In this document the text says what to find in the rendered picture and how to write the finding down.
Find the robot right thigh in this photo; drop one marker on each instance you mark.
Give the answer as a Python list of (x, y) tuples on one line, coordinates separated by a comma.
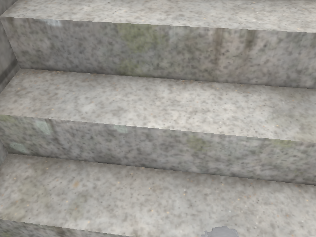
[(220, 231)]

